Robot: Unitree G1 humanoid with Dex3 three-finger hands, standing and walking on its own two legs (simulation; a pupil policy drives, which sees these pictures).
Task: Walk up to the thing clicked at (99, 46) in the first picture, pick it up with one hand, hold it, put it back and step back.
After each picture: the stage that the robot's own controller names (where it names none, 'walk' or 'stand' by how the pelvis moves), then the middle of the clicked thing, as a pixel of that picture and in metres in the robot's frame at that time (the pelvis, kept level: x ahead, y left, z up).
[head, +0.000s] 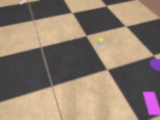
stand; (100, 43) +1.37 -0.23 -0.72
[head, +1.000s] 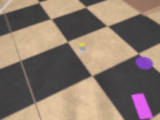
walk; (82, 48) +1.26 +0.08 -0.70
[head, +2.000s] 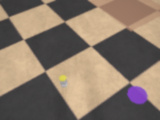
walk; (63, 81) +0.79 +0.22 -0.71
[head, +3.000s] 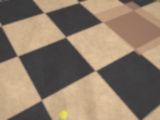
walk; (63, 117) +0.47 +0.12 -0.70
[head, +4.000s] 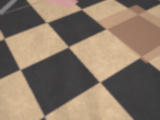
stand; out of the picture +0.36 +0.13 -0.72
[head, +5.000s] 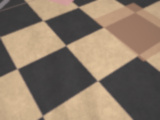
stand; out of the picture +0.35 +0.13 -0.72
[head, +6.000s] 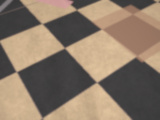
stand; out of the picture +0.35 +0.14 -0.73
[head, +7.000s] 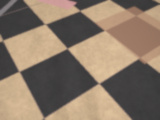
stand; out of the picture +0.35 +0.13 -0.73
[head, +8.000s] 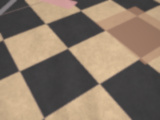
stand; out of the picture +0.35 +0.13 -0.73
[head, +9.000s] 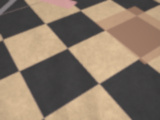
go down; out of the picture +0.35 +0.13 -0.73
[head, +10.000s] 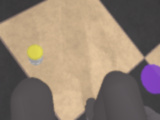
go down; (35, 55) +0.46 +0.15 -0.31
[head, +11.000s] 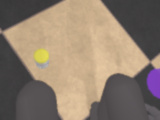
close in; (41, 59) +0.46 +0.14 -0.31
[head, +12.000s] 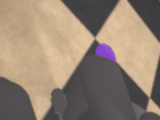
close in; out of the picture +0.46 +0.19 -0.23
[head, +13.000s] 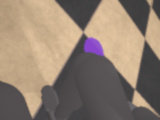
close; out of the picture +0.45 +0.20 -0.23
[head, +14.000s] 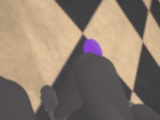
lift; out of the picture +0.41 +0.18 -0.23
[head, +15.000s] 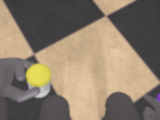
lift; (39, 81) +0.33 +0.15 -0.04
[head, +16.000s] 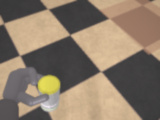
hold; (49, 94) +0.31 +0.13 +0.00
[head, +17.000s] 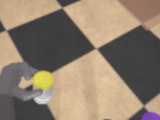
crouch; (43, 88) +0.34 +0.14 -0.06
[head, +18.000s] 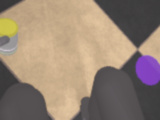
lower; (6, 38) +0.48 +0.18 -0.12
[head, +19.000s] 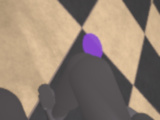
lower; out of the picture +0.40 +0.22 -0.24
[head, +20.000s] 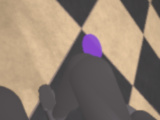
lower; out of the picture +0.40 +0.23 -0.24
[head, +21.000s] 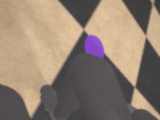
lower; out of the picture +0.40 +0.23 -0.24
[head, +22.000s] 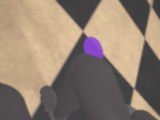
lower; out of the picture +0.40 +0.22 -0.24
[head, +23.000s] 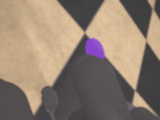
loosen; out of the picture +0.39 +0.21 -0.23
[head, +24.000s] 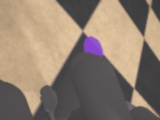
withdraw; out of the picture +0.34 +0.15 -0.25
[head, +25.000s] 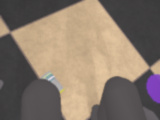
walk; (52, 84) +0.36 +0.10 -0.34
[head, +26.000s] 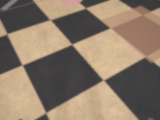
stand; out of the picture +0.27 +0.07 -0.68
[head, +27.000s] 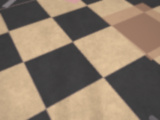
stand; out of the picture +0.29 +0.08 -0.69
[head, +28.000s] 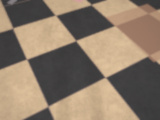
stand; out of the picture +0.29 +0.07 -0.71
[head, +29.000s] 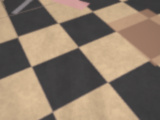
walk; out of the picture +0.30 +0.06 -0.75
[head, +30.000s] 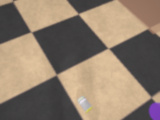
walk; (84, 104) +0.46 -0.04 -0.72
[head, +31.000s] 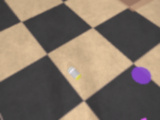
walk; (74, 73) +0.75 +0.08 -0.71
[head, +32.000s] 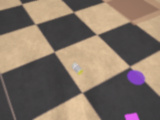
stand; (77, 68) +0.97 +0.03 -0.73
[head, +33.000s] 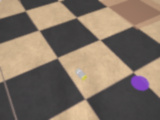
stand; (80, 74) +0.94 +0.03 -0.75
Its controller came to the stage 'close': yes
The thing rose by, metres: 0.71
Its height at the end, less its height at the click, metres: -0.02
